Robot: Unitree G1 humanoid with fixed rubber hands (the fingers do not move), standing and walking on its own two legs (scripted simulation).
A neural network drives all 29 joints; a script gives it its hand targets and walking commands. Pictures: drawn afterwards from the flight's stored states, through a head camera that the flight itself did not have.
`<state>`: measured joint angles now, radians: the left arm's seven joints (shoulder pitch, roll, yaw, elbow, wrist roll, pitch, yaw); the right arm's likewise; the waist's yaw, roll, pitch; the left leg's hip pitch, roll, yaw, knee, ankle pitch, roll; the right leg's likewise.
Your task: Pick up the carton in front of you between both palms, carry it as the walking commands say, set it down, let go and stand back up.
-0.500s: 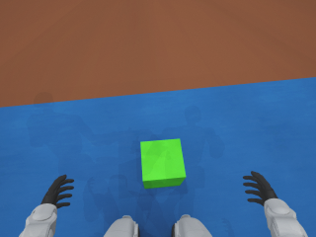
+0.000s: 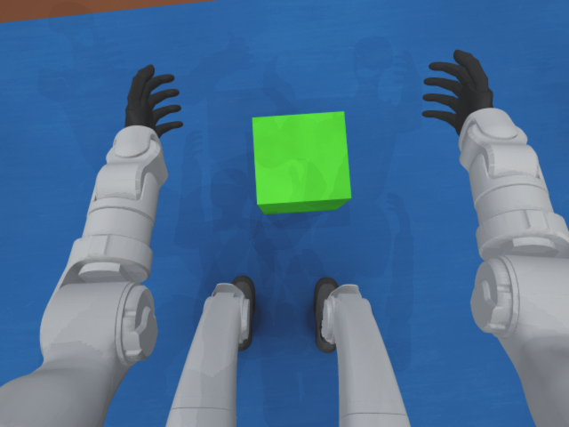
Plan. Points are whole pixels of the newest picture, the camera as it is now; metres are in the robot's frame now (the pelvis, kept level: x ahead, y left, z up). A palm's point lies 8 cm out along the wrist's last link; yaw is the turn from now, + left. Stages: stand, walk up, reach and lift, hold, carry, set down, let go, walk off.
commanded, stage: reach and lift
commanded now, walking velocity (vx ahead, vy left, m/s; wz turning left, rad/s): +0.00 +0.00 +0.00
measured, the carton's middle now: (299, 169) +0.52 -0.02 -0.54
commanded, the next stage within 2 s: none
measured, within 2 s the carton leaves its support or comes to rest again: leaves its support in 1.90 s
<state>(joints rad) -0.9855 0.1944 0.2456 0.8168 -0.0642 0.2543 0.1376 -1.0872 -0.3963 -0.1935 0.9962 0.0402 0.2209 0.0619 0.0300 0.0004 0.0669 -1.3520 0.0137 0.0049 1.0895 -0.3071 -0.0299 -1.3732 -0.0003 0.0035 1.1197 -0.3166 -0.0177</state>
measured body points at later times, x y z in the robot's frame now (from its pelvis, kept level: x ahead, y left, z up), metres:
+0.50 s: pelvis +0.02 +0.00 -0.09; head +0.36 -0.02 +0.21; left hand +0.53 +0.18 -0.25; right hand +0.55 -0.21 -0.25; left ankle +0.09 +0.14 -0.63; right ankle +0.09 -0.11 -0.63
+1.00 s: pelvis -0.03 +0.01 -0.27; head +0.34 -0.01 -0.03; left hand +0.52 +0.17 -0.45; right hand +0.54 -0.20 -0.45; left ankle +0.09 +0.14 -0.63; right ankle +0.09 -0.11 -0.63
